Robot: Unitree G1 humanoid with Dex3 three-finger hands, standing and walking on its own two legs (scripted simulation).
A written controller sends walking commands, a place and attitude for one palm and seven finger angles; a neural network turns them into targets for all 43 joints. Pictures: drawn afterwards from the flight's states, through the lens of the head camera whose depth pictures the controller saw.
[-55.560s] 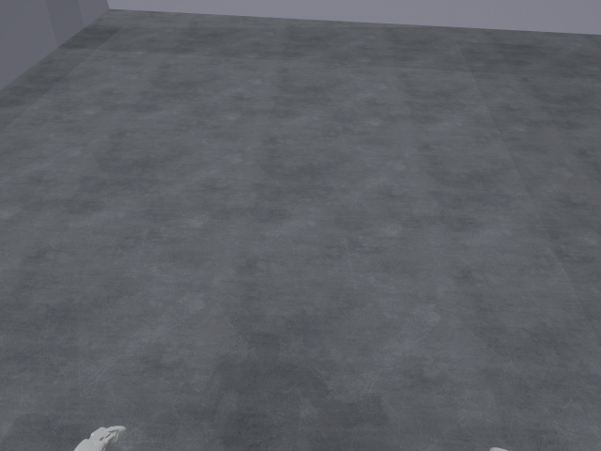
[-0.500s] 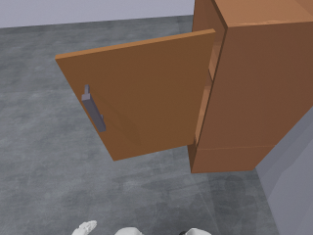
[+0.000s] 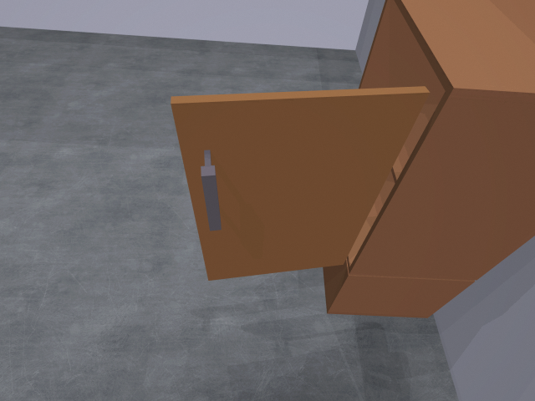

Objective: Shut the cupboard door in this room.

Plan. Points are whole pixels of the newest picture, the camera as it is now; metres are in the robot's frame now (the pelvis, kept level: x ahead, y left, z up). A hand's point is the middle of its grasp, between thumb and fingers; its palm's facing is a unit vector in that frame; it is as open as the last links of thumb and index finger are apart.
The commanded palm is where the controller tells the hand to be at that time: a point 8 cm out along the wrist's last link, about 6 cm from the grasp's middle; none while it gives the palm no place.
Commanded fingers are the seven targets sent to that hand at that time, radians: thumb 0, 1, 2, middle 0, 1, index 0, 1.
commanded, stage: come to a stop and stand still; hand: left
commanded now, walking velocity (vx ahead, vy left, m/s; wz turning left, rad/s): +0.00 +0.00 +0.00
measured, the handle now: (211, 192) +0.44 +0.15 +0.02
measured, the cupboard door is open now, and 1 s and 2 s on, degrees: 100 100 100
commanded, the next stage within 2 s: look again from close up in 0.66 s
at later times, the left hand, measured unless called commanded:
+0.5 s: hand out of the picture -0.01 +0.14 -0.17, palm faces +0.02 -0.98 -0.21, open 7.3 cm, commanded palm none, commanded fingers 0.00 0.90 0.90 -0.20 -0.30 -0.20 -0.30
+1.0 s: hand out of the picture -0.01 +0.14 -0.18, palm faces +0.00 -0.98 -0.21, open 7.3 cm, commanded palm none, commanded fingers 0.00 0.90 0.90 -0.20 -0.30 -0.20 -0.30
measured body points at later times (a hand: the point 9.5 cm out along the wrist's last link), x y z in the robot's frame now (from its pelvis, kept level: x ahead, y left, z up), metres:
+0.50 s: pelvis -0.02 -0.04 +0.00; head +0.00 -0.04 +0.45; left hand -0.01 +0.19 -0.16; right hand -0.03 -0.25 -0.17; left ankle -0.01 +0.09 -0.74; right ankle -0.05 -0.13 -0.74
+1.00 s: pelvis -0.01 -0.03 -0.01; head -0.02 -0.04 +0.44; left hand -0.01 +0.19 -0.16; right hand +0.00 -0.25 -0.17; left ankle -0.01 +0.09 -0.74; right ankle -0.05 -0.13 -0.74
